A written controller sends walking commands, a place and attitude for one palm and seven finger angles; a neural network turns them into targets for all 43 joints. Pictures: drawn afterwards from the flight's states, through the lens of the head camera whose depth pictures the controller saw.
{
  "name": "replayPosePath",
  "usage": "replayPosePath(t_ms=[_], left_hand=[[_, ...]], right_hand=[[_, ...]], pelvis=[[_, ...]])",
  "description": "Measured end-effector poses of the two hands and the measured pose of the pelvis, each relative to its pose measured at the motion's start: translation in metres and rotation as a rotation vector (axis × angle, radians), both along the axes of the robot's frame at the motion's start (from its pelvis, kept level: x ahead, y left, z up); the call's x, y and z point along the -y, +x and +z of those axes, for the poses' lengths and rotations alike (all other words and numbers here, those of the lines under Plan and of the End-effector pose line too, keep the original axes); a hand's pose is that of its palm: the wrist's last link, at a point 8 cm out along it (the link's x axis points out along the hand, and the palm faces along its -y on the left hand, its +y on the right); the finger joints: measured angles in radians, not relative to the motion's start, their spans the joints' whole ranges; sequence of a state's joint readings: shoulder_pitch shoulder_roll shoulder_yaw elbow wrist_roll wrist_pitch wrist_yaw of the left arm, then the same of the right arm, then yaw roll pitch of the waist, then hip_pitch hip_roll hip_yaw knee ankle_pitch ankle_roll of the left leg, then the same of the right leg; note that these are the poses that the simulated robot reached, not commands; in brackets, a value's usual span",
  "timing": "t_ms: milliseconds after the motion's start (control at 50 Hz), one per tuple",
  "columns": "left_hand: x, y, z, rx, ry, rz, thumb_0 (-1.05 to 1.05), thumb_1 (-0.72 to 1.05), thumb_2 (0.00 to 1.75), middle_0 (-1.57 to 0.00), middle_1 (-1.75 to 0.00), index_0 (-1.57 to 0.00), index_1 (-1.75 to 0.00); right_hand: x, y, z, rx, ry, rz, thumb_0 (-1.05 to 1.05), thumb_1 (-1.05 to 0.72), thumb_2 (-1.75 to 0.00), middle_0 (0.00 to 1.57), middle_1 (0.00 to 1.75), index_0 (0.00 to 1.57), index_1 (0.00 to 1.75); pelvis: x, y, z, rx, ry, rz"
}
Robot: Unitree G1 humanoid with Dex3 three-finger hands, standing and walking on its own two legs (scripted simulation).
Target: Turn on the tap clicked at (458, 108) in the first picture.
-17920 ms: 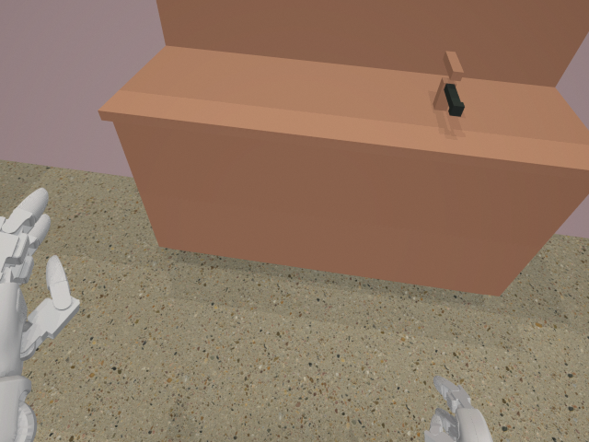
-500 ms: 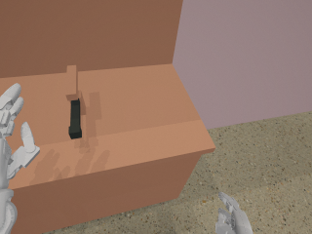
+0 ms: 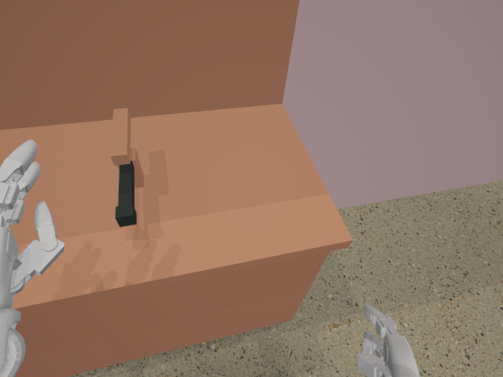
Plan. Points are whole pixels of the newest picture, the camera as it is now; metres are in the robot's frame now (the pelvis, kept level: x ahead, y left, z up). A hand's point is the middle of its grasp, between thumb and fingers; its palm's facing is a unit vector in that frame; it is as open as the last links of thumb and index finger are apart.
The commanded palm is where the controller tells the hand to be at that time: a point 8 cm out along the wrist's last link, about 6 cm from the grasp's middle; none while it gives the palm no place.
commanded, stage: look again from close up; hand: left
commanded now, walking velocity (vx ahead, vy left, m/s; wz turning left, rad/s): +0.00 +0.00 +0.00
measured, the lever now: (126, 215) +0.35 +0.25 +0.02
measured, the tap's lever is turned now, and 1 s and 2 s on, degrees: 0 0 0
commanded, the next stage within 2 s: shuffle to correct the standing spot in 0.18 s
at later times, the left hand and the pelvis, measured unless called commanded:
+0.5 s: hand (79, 236) +0.23 +0.23 +0.16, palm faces +0.37 -0.85 -0.36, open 7.4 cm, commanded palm +0.17 +0.26 +0.18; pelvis +0.01 -0.02 +0.00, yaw -1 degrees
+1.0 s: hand (69, 213) +0.25 +0.25 +0.17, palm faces +0.40 -0.79 -0.47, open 7.4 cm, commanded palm +0.18 +0.25 +0.18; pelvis +0.01 -0.02 +0.00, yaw +0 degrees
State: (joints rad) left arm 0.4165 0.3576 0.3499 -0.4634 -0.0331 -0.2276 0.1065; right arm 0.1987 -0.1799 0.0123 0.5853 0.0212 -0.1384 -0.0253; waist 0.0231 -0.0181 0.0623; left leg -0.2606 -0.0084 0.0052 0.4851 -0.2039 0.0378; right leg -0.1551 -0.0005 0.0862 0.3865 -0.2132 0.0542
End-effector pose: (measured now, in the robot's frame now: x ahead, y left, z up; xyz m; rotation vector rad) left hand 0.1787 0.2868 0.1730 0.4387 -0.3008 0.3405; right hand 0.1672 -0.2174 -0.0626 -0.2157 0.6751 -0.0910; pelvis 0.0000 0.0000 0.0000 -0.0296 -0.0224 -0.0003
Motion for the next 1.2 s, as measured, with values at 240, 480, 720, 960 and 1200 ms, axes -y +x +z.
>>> replayPosePath(t_ms=[240, 480, 720, 960, 1200], left_hand=[[0.008, 0.008, -0.004, -0.049, -0.004, 0.0, 0.01, 0.88, 0.9, -0.21, -0.3, -0.21, -0.31], [0.013, 0.014, -0.002, -0.04, -0.01, 0.003, 0.01, 0.89, 0.9, -0.21, -0.3, -0.21, -0.31], [0.044, 0.013, -0.003, -0.069, -0.006, -0.027, 0.01, 0.89, 0.9, -0.21, -0.3, -0.21, -0.31], [0.023, 0.024, -0.002, -0.108, 0.056, 0.016, 0.01, 0.88, 0.9, -0.22, -0.3, -0.21, -0.31], [0.011, 0.036, -0.005, -0.039, 0.028, -0.112, 0.01, 0.89, 0.9, -0.21, -0.3, -0.21, -0.3]], right_hand=[[0.013, -0.002, -0.005, -0.031, 0.0, -0.029, 0.01, -0.9, -0.9, 0.21, 0.3, 0.2, 0.3], [0.016, 0.011, -0.001, -0.01, 0.016, -0.027, 0.01, -0.9, -0.9, 0.21, 0.3, 0.2, 0.3], [0.04, 0.009, -0.005, -0.015, 0.023, -0.033, 0.01, -0.9, -0.9, 0.21, 0.3, 0.2, 0.3], [0.05, 0.007, -0.01, -0.07, -0.042, -0.061, 0.01, -0.9, -0.9, 0.2, 0.3, 0.2, 0.3], [0.004, 0.013, 0.004, 0.039, 0.02, -0.034, 0.01, -0.9, -0.9, 0.21, 0.3, 0.2, 0.3]], pelvis=[[0.006, 0.005, 0.001, -0.008, 0.002, -0.004], [0.015, 0.008, 0.0, -0.015, 0.009, -0.016], [0.037, 0.008, -0.002, -0.025, -0.007, -0.016], [0.026, 0.017, 0.0, -0.022, -0.003, -0.008], [-0.005, 0.011, -0.002, -0.019, 0.013, -0.05]])
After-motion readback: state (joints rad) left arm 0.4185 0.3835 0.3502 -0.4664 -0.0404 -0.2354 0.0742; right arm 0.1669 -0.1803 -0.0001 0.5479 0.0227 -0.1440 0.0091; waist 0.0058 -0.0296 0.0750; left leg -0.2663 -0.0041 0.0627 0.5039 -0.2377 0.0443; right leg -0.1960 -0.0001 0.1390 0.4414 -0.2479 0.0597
